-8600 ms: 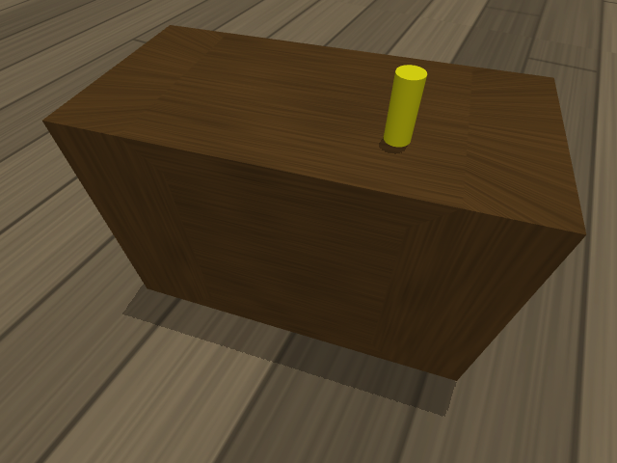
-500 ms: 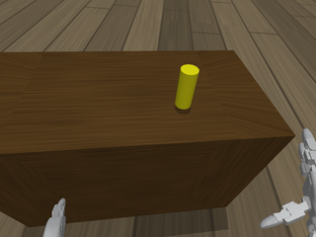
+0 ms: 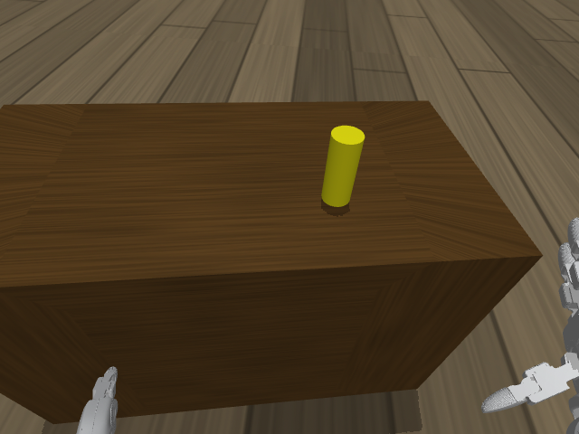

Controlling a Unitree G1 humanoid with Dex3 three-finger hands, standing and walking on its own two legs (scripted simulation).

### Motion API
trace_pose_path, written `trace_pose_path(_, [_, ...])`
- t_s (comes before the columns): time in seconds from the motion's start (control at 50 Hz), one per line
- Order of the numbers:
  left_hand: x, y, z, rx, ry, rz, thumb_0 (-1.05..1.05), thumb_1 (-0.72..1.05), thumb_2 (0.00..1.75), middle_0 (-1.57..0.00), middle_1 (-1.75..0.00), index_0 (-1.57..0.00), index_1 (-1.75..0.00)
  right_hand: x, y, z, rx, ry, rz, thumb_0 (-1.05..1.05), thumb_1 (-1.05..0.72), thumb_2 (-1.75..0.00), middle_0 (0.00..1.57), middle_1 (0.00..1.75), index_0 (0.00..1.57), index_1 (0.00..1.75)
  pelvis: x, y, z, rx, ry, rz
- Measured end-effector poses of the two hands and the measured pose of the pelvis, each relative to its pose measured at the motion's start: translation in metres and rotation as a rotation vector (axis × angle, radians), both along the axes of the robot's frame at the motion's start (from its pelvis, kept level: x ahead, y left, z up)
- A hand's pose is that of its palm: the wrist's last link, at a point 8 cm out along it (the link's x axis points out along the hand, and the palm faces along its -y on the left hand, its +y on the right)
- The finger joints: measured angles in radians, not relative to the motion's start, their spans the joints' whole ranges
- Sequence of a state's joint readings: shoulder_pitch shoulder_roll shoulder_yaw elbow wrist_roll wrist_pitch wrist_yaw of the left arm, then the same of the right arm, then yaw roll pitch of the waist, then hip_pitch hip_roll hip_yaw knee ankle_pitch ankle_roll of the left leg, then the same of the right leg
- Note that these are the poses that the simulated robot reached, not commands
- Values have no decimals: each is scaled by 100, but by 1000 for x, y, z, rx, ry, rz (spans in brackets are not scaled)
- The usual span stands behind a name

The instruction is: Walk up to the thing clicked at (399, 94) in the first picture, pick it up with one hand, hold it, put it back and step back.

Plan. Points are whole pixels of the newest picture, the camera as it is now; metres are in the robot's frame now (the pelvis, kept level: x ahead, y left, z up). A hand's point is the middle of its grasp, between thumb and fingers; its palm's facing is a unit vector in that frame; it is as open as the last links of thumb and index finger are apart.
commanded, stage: go down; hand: right
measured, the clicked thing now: (341, 168) +0.57 -0.11 +0.05
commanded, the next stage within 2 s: none
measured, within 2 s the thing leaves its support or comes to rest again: neither
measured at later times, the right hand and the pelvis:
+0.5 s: hand (498, 220) +0.33 -0.27 +0.15, palm faces +0.05 +1.00 -0.09, open 17.5 cm; pelvis +0.00 +0.00 +0.00, yaw +0 degrees
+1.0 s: hand (491, 190) +0.39 -0.29 +0.15, palm faces +0.04 +1.00 -0.01, open 17.6 cm; pelvis +0.02 +0.00 -0.01, yaw +1 degrees
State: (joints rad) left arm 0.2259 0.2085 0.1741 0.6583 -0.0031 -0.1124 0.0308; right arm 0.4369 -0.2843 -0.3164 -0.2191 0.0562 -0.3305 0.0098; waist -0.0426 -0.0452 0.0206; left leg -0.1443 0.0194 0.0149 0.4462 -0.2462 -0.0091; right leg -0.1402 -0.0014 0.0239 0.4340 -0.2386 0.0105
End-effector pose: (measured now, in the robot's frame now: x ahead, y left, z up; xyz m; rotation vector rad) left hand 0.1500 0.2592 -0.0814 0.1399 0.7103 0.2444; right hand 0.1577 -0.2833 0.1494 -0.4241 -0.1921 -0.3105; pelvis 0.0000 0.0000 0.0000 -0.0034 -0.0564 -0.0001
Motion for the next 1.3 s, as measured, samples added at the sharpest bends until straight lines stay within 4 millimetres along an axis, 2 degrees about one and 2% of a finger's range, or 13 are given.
trace_pose_path(0.1, [3,13,4,35,-5,27,-1,-55,6,-7,-7,-6,-8,14,-6,-7,34,18,7,-1,59,-2,5,5,6,6,0,1,0,0,0,0])
trace_pose_path(0.22, [5,12,4,49,7,31,-1,-54,5,-7,-7,-6,-7,43,-7,-7,74,20,72,-1,58,-2,6,5,6,6,-1,4,0,1,10,-2])
trace_pose_path(0.34, [4,8,-4,51,32,47,-1,-54,5,-6,-6,-6,-6,86,-22,0,151,57,132,-1,56,-1,6,5,7,5,-1,4,0,2,27,-6])
trace_pose_path(0.44, [8,2,-1,56,0,45,-1,-54,5,-6,-6,-6,-6,129,-34,6,256,107,212,-1,55,-1,7,5,7,5,0,4,-1,1,48,-4])
trace_pose_path(0.52, [6,6,3,86,-23,58,-1,-53,4,-6,-5,-6,-5,160,-40,6,354,163,284,-1,55,0,7,4,6,5,3,2,-1,0,70,1])
trace_pose_path(0.64, [-11,18,2,136,11,71,-1,-53,4,-6,-5,-6,-5,194,-45,0,432,223,340,-1,58,-1,6,5,5,5,7,-1,-3,3,106,17])
trace_pose_path(0.72, [-22,20,-5,150,74,67,-1,-53,4,-6,-5,-6,-5,206,-50,-6,428,237,325,-1,59,-1,5,5,5,5,8,-2,-4,7,128,29])
trace_pose_path(0.78, [-21,13,-8,142,95,45,-1,-53,5,-6,-6,-6,-5,210,-53,-10,429,231,309,-1,59,-1,5,5,5,5,10,-3,-5,9,142,33])
trace_pose_path(0.96, [11,-4,4,124,-10,4,-1,-53,5,-6,-6,-6,-6,212,-56,-2,418,190,274,-2,57,0,7,5,6,5,16,-5,-6,14,143,25])
trace_pose_path(1.02, [14,-8,8,117,-37,-12,-1,-53,5,-6,-6,-6,-6,214,-58,1,421,185,271,-1,57,0,7,5,7,5,16,-3,-7,14,144,18])
trace_pose_path(1.14, [-5,2,5,140,-1,7,-1,-53,5,-6,-6,-6,-6,228,-62,4,419,212,270,-1,57,0,7,5,6,5,10,-2,-8,15,160,14])
trace_pose_path(1.22, [-21,13,-1,164,51,31,-1,-53,5,-6,-6,-6,-6,244,-60,9,415,201,282,-1,58,0,7,4,6,5,5,-3,-10,16,178,20])
trace_pose_path(1.3, [-29,16,-3,177,67,47,-1,-52,5,-6,-6,-6,-5,260,-57,13,429,189,290,-1,59,0,7,4,6,5,0,-4,-13,18,198,30])
